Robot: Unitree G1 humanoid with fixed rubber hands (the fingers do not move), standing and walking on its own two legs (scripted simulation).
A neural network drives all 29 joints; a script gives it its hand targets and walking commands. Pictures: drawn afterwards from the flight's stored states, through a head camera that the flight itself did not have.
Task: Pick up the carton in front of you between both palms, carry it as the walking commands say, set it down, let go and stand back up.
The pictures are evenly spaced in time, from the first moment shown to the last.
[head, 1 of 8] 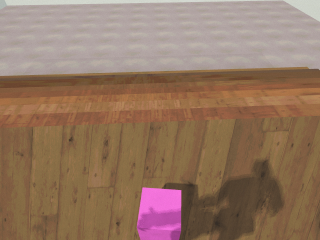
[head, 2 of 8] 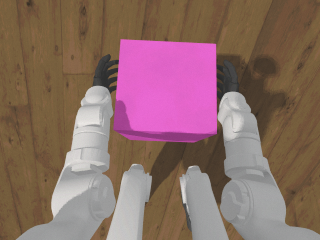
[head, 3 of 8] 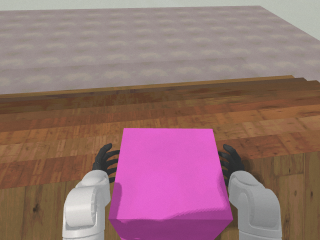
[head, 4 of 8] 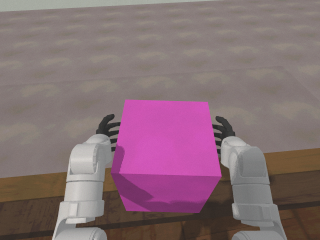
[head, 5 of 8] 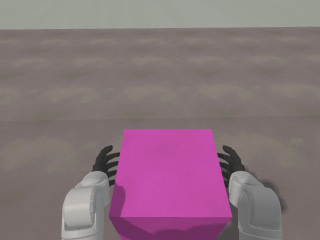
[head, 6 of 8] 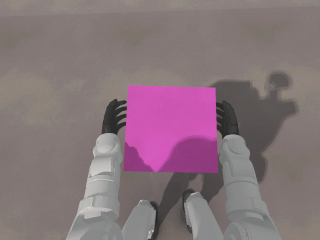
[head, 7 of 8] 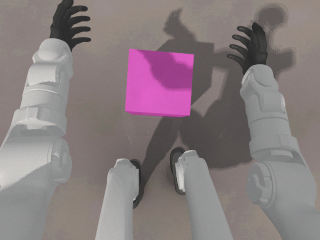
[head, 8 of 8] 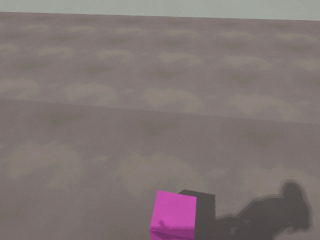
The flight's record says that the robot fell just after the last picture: no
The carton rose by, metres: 0.69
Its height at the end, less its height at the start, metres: -1.32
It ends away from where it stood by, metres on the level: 5.85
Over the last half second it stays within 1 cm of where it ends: yes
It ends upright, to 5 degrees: yes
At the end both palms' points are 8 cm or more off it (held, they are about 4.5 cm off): yes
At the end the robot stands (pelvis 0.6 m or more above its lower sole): yes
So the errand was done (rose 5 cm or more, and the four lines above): yes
